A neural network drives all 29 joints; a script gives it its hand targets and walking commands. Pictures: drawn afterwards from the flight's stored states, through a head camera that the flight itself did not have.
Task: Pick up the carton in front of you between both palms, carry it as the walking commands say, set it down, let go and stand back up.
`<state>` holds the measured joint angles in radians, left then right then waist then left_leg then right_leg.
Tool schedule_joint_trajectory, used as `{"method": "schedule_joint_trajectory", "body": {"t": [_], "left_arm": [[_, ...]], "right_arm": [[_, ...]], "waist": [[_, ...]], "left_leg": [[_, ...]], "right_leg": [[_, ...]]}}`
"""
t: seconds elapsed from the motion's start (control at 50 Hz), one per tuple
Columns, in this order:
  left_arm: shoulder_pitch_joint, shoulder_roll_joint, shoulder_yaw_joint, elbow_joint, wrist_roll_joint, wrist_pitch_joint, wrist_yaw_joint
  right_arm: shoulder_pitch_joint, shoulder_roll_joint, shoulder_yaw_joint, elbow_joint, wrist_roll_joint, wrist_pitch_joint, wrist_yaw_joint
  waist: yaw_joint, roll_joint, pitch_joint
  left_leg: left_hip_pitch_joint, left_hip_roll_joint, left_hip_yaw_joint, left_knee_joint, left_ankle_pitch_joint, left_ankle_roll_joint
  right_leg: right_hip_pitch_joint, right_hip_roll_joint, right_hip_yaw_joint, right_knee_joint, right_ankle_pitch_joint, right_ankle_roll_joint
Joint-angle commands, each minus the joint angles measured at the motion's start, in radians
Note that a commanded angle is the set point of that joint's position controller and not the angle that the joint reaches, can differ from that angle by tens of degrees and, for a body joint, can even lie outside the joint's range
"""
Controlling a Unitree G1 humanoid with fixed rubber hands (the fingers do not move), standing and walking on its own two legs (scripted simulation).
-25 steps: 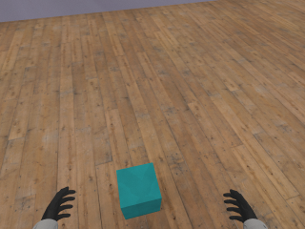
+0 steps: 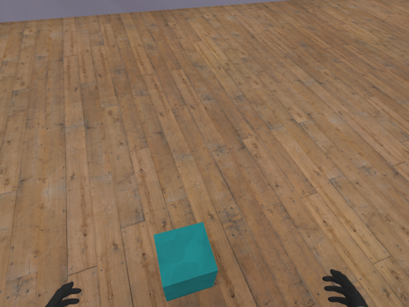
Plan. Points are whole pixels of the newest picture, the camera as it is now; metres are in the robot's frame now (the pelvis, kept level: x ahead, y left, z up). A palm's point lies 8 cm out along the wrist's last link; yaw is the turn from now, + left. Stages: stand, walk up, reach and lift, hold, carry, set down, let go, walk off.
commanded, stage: stand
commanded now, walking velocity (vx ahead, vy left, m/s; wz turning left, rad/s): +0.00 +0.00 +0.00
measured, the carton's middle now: (184, 262) +0.40 +0.04 -0.65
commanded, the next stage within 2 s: none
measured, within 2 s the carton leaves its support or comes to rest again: neither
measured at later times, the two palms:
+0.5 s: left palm out of the picture +0.07 +0.27 -0.09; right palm out of the picture +0.08 -0.34 -0.09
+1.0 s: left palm out of the picture +0.06 +0.26 -0.10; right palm out of the picture +0.07 -0.35 -0.09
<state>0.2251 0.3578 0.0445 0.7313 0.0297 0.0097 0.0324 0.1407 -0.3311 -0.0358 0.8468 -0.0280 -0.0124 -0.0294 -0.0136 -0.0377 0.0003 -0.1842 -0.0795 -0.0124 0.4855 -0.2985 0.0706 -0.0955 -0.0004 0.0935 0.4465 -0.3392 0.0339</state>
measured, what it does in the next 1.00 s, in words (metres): shifts its weight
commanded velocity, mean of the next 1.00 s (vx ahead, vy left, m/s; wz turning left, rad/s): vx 0.00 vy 0.00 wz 0.00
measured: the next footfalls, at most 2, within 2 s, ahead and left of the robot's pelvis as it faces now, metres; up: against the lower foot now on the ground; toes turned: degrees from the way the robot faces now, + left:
none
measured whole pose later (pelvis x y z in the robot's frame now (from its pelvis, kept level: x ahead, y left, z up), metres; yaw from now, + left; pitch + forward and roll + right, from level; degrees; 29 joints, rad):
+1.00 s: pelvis -0.03 -0.04 +0.01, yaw +2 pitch -2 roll +0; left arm 0.14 0.37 0.02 0.97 0.01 -0.02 0.02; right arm 0.11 -0.36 0.00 1.06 0.00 -0.02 -0.02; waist -0.01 -0.01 0.02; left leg -0.14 -0.03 -0.07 0.38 -0.20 0.01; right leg -0.04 0.05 0.05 0.32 -0.25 -0.03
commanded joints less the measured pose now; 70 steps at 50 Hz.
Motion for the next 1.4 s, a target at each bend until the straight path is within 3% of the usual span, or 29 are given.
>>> {"method": "schedule_joint_trajectory", "body": {"t": [0.0, 0.02, 0.08, 0.1, 0.12, 0.16, 0.24, 0.28, 0.38, 0.42, 0.5, 0.56, 0.62, 0.64, 0.66, 0.68, 0.78, 0.8, 0.82, 0.92, 0.98, 1.0, 1.04, 1.08, 1.26, 1.32, 1.34, 1.36, 1.38], "left_arm": [[-0.023, 0.127, 0.024, -0.040, -0.012, -0.010, 0.012], [-0.014, 0.144, 0.037, -0.031, -0.003, -0.001, 0.011], [-0.034, 0.107, 0.019, -0.021, -0.018, -0.012, 0.002], [-0.024, 0.143, 0.022, -0.006, -0.005, -0.018, 0.001], [-0.011, 0.129, 0.027, 0.012, -0.011, -0.016, 0.003], [-0.018, 0.138, 0.021, 0.023, -0.016, -0.020, -0.002], [-0.051, 0.169, 0.017, 0.060, -0.005, -0.035, 0.005], [-0.062, 0.151, 0.011, 0.039, -0.014, -0.025, 0.003], [-0.064, 0.164, 0.005, 0.082, -0.008, -0.034, -0.005], [-0.077, 0.181, 0.019, 0.097, 0.000, -0.027, -0.005], [-0.057, 0.171, 0.012, 0.119, -0.010, -0.040, -0.009], [-0.094, 0.182, 0.018, 0.120, -0.015, -0.033, -0.007], [-0.114, 0.175, 0.015, 0.136, -0.002, -0.034, -0.007], [-0.096, 0.186, 0.026, 0.143, -0.007, -0.033, -0.005], [-0.112, 0.159, 0.011, 0.133, -0.020, -0.029, -0.012], [-0.098, 0.153, 0.010, 0.136, -0.027, -0.036, -0.011], [-0.107, 0.185, 0.015, 0.168, -0.016, -0.032, -0.011], [-0.104, 0.166, 0.008, 0.158, -0.017, -0.037, -0.012], [-0.109, 0.183, 0.012, 0.179, -0.023, -0.038, -0.009], [-0.109, 0.171, 0.007, 0.185, -0.028, -0.039, -0.004], [-0.117, 0.186, 0.011, 0.201, -0.025, -0.036, -0.003], [-0.115, 0.192, 0.005, 0.175, -0.021, -0.037, -0.005], [-0.095, 0.188, 0.007, 0.205, -0.027, -0.039, -0.007], [-0.110, 0.187, 0.010, 0.201, -0.034, -0.033, -0.007], [-0.131, 0.209, 0.012, 0.222, -0.023, -0.018, -0.009], [-0.120, 0.219, 0.024, 0.219, -0.024, -0.027, -0.014], [-0.116, 0.198, 0.015, 0.223, -0.021, -0.030, -0.013], [-0.163, 0.173, 0.005, 0.221, -0.016, -0.028, -0.016], [-0.120, 0.182, 0.007, 0.232, -0.024, -0.028, -0.012]], "right_arm": [[-0.032, -0.175, -0.042, -0.030, 0.012, 0.002, 0.001], [0.000, -0.200, -0.045, -0.010, 0.004, 0.004, -0.010], [-0.069, -0.183, -0.029, -0.011, 0.010, -0.008, -0.010], [-0.031, -0.192, -0.038, 0.022, 0.009, -0.005, -0.007], [-0.048, -0.187, -0.027, 0.015, 0.005, -0.008, -0.012], [-0.051, -0.172, -0.026, 0.021, 0.013, -0.010, -0.002], [-0.083, -0.185, -0.020, 0.045, 0.016, -0.003, 0.004], [-0.057, -0.164, -0.019, 0.073, 0.013, 0.001, 0.002], [-0.036, -0.187, -0.016, 0.111, 0.012, -0.002, 0.009], [-0.069, -0.186, -0.013, 0.107, 0.014, -0.003, 0.006], [-0.074, -0.227, -0.015, 0.124, 0.013, -0.006, 0.009], [-0.078, -0.201, -0.001, 0.127, 0.013, 0.000, 0.010], [-0.087, -0.221, -0.007, 0.137, 0.013, -0.011, 0.008], [-0.083, -0.210, -0.008, 0.141, 0.016, -0.010, 0.012], [-0.081, -0.201, -0.002, 0.149, 0.015, -0.008, 0.013], [-0.073, -0.182, 0.000, 0.152, 0.016, -0.009, 0.014], [-0.056, -0.195, 0.004, 0.163, 0.018, -0.008, 0.005], [-0.040, -0.171, 0.008, 0.175, 0.012, -0.015, 0.008], [-0.053, -0.197, 0.013, 0.166, 0.025, -0.014, 0.008], [-0.051, -0.213, 0.000, 0.175, 0.028, -0.012, 0.007], [-0.065, -0.217, 0.005, 0.183, 0.029, -0.009, 0.011], [-0.078, -0.209, 0.006, 0.175, 0.025, -0.010, 0.007], [-0.065, -0.218, -0.001, 0.174, 0.025, -0.009, 0.009], [-0.063, -0.202, 0.009, 0.176, 0.029, -0.014, 0.003], [-0.102, -0.239, -0.002, 0.180, 0.017, -0.009, 0.008], [-0.110, -0.201, 0.014, 0.185, 0.020, -0.014, 0.010], [-0.087, -0.230, 0.004, 0.175, 0.024, -0.018, 0.007], [-0.087, -0.227, 0.000, 0.177, 0.023, -0.018, 0.005], [-0.095, -0.227, 0.001, 0.197, 0.019, -0.014, 0.004]], "waist": [[-0.001, 0.032, -0.019], [-0.008, 0.060, -0.039], [0.015, 0.133, -0.069], [0.007, 0.021, -0.044], [0.029, 0.083, -0.041], [0.021, -0.017, -0.093], [-0.005, 0.044, -0.020], [0.006, -0.030, -0.009], [-0.009, 0.063, 0.031], [0.001, -0.007, 0.072], [0.014, 0.041, 0.040], [0.008, -0.020, 0.011], [-0.008, 0.047, 0.029], [-0.002, -0.007, 0.007], [0.011, 0.037, -0.003], [0.008, -0.027, -0.003], [0.003, 0.077, 0.077], [0.016, 0.050, -0.025], [-0.012, 0.007, 0.027], [0.012, 0.066, 0.008], [-0.008, 0.042, -0.041], [0.015, 0.029, -0.036], [-0.001, 0.083, -0.039], [0.006, 0.039, -0.017], [0.015, 0.034, 0.015], [0.026, 0.102, -0.022], [0.021, 0.012, -0.047], [-0.007, 0.041, 0.033], [0.014, 0.034, 0.025]], "left_leg": [[0.103, 0.155, -0.154, -0.060, 0.516, -0.068], [0.106, 0.172, -0.160, -0.101, 0.531, -0.094], [0.107, 0.194, -0.186, -0.110, 0.445, -0.077], [0.134, 0.200, -0.214, -0.136, 0.496, -0.081], [0.099, 0.175, -0.176, -0.131, 0.427, -0.061], [0.128, 0.177, -0.181, -0.095, 0.406, -0.052], [0.120, 0.151, -0.143, -0.086, 0.433, -0.046], [0.085, 0.156, -0.156, -0.090, 0.361, -0.049], [0.072, 0.154, -0.156, -0.146, 0.176, -0.059], [0.039, 0.156, -0.159, -0.143, 0.168, -0.061], [0.058, 0.146, -0.153, -0.139, 0.233, -0.050], [0.083, 0.153, -0.154, -0.122, 0.233, -0.058], [0.042, 0.157, -0.167, -0.133, 0.246, -0.053], [0.039, 0.157, -0.175, -0.140, 0.222, -0.049], [0.041, 0.156, -0.156, -0.144, 0.200, -0.057], [0.060, 0.152, -0.163, -0.154, 0.246, -0.065], [0.026, 0.160, -0.178, -0.150, 0.194, -0.054], [0.044, 0.179, -0.184, -0.142, 0.236, -0.038], [0.064, 0.174, -0.174, -0.144, 0.288, -0.040], [0.076, 0.177, -0.178, -0.140, 0.336, -0.051], [0.099, 0.180, -0.183, -0.135, 0.390, -0.050], [0.100, 0.182, -0.173, -0.116, 0.371, -0.046], [0.112, 0.177, -0.180, -0.142, 0.380, -0.050], [0.085, 0.180, -0.179, -0.131, 0.418, -0.051], [0.065, 0.182, -0.218, -0.176, 0.266, -0.046], [0.099, 0.175, -0.180, -0.151, 0.344, -0.055], [0.096, 0.189, -0.190, -0.147, 0.350, -0.041], [0.057, 0.171, -0.182, -0.184, 0.344, -0.045], [0.090, 0.193, -0.185, -0.170, 0.343, -0.033]], "right_leg": [[-0.059, -0.039, 0.026, -0.031, 0.351, -0.009], [-0.070, -0.039, 0.014, -0.023, 0.256, -0.008], [-0.049, -0.043, 0.014, -0.019, 0.216, -0.015], [-0.046, -0.038, 0.007, -0.014, 0.236, -0.016], [-0.033, -0.055, 0.031, -0.029, 0.213, -0.021], [0.005, -0.072, 0.041, -0.051, 0.276, -0.027], [-0.037, -0.092, 0.079, -0.090, 0.371, -0.033], [-0.030, -0.089, 0.056, -0.120, 0.307, -0.034], [-0.046, -0.097, 0.096, -0.144, 0.171, -0.053], [-0.064, -0.076, 0.082, -0.173, 0.142, -0.037], [-0.049, -0.094, 0.087, -0.154, 0.203, -0.041], [-0.050, -0.092, 0.073, -0.181, 0.220, -0.037], [-0.005, -0.091, 0.078, -0.178, 0.208, -0.050], [0.003, -0.100, 0.092, -0.169, 0.187, -0.055], [0.005, -0.096, 0.093, -0.183, 0.195, -0.039], [-0.017, -0.102, 0.084, -0.183, 0.220, -0.033], [-0.039, -0.102, 0.101, -0.201, 0.190, -0.054], [0.039, -0.100, 0.089, -0.176, 0.201, -0.062], [-0.014, -0.104, 0.095, -0.172, 0.267, -0.061], [0.000, -0.108, 0.073, -0.160, 0.316, -0.042], [0.041, -0.102, 0.063, -0.167, 0.351, -0.040], [0.031, -0.094, 0.077, -0.177, 0.333, -0.043], [0.051, -0.097, 0.065, -0.167, 0.330, -0.040], [0.053, -0.107, 0.056, -0.162, 0.384, -0.038], [0.010, -0.074, 0.059, -0.166, 0.219, -0.047], [0.032, -0.095, 0.064, -0.167, 0.282, -0.059], [0.046, -0.102, 0.052, -0.160, 0.269, -0.053], [0.009, -0.102, 0.058, -0.176, 0.233, -0.049], [0.003, -0.112, 0.064, -0.186, 0.256, -0.054]]}}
